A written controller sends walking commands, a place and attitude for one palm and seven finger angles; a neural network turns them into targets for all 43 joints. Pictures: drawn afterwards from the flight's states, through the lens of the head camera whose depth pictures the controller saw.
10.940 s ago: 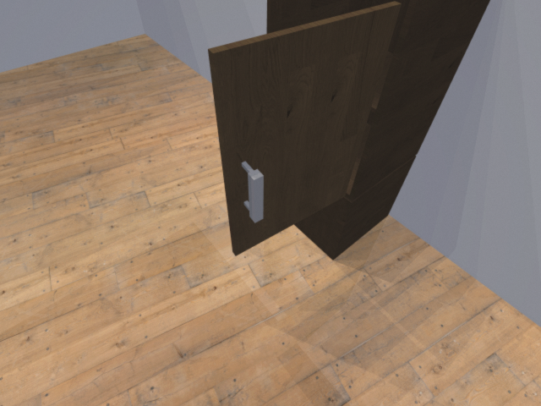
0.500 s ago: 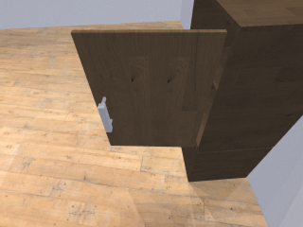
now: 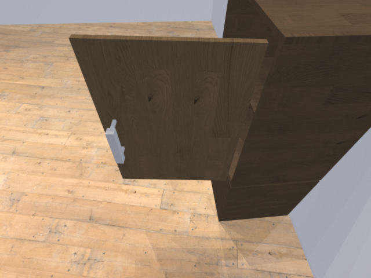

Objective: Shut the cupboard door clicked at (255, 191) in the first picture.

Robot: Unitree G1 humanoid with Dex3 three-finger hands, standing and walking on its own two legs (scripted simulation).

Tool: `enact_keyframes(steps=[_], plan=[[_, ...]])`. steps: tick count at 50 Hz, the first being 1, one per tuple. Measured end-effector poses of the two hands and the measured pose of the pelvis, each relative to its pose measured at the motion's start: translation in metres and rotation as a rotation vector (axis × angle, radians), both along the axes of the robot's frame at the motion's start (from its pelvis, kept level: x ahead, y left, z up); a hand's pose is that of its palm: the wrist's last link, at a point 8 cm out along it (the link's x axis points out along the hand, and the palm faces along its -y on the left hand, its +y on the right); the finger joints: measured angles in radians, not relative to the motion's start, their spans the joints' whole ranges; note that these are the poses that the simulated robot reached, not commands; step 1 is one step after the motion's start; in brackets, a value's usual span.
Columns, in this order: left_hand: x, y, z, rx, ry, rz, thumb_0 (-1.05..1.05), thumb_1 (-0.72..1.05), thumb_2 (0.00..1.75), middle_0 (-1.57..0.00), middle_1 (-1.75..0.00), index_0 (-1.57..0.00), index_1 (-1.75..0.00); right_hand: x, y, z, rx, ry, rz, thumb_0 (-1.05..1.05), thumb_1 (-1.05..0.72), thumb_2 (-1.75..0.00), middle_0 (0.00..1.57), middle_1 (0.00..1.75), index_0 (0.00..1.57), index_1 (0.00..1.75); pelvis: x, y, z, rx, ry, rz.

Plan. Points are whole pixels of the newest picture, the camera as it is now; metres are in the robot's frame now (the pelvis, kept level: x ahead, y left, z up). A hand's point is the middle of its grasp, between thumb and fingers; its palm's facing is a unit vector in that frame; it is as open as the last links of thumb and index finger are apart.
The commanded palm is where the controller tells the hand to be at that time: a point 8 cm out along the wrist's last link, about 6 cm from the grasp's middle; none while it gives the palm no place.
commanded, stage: look again from close up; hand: left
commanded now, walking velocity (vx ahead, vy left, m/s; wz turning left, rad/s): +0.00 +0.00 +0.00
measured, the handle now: (117, 141) +0.50 +0.24 -0.07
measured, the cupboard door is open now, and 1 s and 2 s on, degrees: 84 84 84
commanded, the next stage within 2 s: shuffle to correct the standing spot in 0.20 s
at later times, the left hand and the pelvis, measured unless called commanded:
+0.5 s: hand out of the picture +0.02 +0.16 -0.18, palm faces +0.03 -0.98 -0.18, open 7.4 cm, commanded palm none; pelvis +0.03 -0.01 +0.00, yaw +0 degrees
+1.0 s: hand out of the picture +0.08 +0.18 -0.18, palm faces +0.01 -0.97 -0.26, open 7.4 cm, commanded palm none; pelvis +0.03 -0.01 -0.01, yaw +0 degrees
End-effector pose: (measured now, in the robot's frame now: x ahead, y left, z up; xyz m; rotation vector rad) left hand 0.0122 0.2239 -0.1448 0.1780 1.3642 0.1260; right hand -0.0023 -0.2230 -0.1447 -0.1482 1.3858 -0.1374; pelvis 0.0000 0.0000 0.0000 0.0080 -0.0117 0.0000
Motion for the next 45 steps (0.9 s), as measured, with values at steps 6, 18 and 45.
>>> enact_keyframes(steps=[6,18,45], plan=[[0.008,-0.003,0.002,0.007,-0.010,0.001,0.00,0.91,0.90,-0.20,-0.30,-0.20,-0.30,0.009,-0.002,-0.002,0.006,-0.006,-0.002,0.01,-0.92,-0.90,0.20,0.30,0.20,0.30,0.005,-0.005,0.000,0.000,0.000,-0.003],[0.005,-0.015,0.001,-0.001,0.015,0.017,0.00,0.91,0.90,-0.20,-0.30,-0.20,-0.30,0.023,-0.013,0.000,-0.002,-0.011,0.008,0.01,-0.91,-0.90,0.20,0.30,0.20,0.30,0.014,-0.013,0.001,0.001,0.004,-0.001],[0.055,0.003,0.000,0.036,-0.030,0.038,0.00,0.90,0.90,-0.19,-0.30,-0.20,-0.30,0.061,-0.010,-0.001,-0.039,-0.032,-0.020,0.02,-0.93,-0.90,0.21,0.30,0.20,0.30,0.041,-0.007,-0.003,0.002,0.014,-0.001]])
